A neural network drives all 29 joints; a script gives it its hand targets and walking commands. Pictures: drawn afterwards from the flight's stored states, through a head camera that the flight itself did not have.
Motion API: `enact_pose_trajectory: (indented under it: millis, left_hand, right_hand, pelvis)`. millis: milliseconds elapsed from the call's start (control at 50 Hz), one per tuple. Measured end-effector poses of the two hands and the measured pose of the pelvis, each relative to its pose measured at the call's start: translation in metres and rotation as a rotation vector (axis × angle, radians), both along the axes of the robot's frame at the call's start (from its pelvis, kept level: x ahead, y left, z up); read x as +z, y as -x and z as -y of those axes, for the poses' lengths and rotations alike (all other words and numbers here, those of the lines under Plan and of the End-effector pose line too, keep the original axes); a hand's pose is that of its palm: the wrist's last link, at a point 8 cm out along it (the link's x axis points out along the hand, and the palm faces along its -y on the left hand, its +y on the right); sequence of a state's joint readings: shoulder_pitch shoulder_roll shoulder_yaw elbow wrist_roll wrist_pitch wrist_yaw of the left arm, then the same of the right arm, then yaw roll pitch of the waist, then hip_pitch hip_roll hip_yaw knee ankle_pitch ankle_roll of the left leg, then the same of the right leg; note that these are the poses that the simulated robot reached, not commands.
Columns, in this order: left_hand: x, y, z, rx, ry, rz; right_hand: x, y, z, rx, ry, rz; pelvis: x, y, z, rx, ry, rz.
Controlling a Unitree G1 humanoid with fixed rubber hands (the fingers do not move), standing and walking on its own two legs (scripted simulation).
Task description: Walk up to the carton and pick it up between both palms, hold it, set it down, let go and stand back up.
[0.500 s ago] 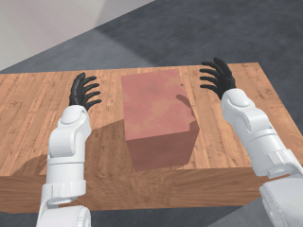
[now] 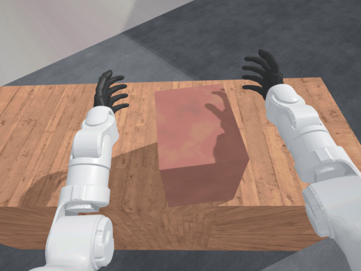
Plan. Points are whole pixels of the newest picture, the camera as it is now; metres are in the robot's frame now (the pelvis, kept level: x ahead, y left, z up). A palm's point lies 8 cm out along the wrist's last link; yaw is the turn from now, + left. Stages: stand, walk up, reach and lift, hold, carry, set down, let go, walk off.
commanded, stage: reach and lift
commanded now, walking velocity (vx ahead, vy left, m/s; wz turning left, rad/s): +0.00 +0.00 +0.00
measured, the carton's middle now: (195, 146) +0.43 +0.04 -0.02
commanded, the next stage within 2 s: none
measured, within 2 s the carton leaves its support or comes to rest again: neither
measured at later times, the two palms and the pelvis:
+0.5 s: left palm (122, 148) +0.38 +0.22 +0.03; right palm (253, 129) +0.45 -0.09 +0.05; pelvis -0.01 +0.01 -0.01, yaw -1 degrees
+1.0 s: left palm (135, 145) +0.39 +0.19 +0.03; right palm (249, 126) +0.45 -0.08 +0.05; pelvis -0.01 +0.01 -0.02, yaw -1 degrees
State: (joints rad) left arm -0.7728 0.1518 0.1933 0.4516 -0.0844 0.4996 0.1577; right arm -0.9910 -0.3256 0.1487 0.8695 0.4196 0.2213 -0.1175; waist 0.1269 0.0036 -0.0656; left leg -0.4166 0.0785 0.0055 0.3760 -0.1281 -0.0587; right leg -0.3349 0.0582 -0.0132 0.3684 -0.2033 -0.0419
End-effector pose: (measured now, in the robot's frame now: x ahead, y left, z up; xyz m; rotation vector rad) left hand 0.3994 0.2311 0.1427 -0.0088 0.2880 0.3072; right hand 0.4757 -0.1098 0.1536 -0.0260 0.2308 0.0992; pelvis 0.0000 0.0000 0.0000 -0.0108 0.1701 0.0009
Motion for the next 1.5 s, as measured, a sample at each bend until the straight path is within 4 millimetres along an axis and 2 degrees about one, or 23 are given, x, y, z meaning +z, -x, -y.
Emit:
enact_pose_trajectory:
  millis: [80,260,460,560,880,1040,1220,1500]
  left_hand:
    - [-0.022,0.004,0.001,-0.002,0.000,-0.001]
    - [-0.082,0.024,0.004,0.025,0.011,-0.021]
    - [-0.113,0.024,0.012,0.021,0.015,-0.006]
    - [-0.117,0.020,0.017,0.016,0.020,0.007]
    - [-0.111,0.015,0.029,0.016,0.040,0.021]
    - [-0.113,0.012,0.051,-0.011,0.044,0.038]
    - [-0.113,0.016,0.057,-0.029,0.004,0.037]
    - [-0.113,0.017,0.057,-0.031,0.001,0.043]
  right_hand:
    - [-0.018,0.003,-0.002,-0.006,0.013,-0.005]
    - [-0.073,0.020,-0.006,0.003,0.022,-0.025]
    - [-0.105,0.028,-0.014,0.013,0.031,-0.046]
    - [-0.109,0.027,-0.019,0.014,0.020,-0.043]
    - [-0.104,0.021,-0.022,0.005,0.000,-0.044]
    - [-0.102,0.027,-0.027,-0.007,0.014,-0.015]
    - [-0.107,0.044,-0.019,-0.054,0.050,0.031]
    - [-0.109,0.045,-0.019,-0.055,0.050,0.053]
  pelvis:
    - [0.000,-0.001,-0.001,0.004,0.001,-0.001]
    - [-0.002,0.001,-0.006,0.004,0.006,-0.058]
    - [-0.009,0.008,-0.012,-0.009,0.013,-0.144]
    - [-0.013,0.010,-0.015,-0.014,0.018,-0.169]
    - [-0.017,0.013,-0.016,-0.017,0.017,-0.174]
    - [-0.013,0.013,-0.013,-0.014,0.007,-0.152]
    - [-0.001,0.002,-0.010,-0.026,-0.009,-0.073]
    - [0.002,-0.011,-0.006,-0.027,-0.009,-0.042]
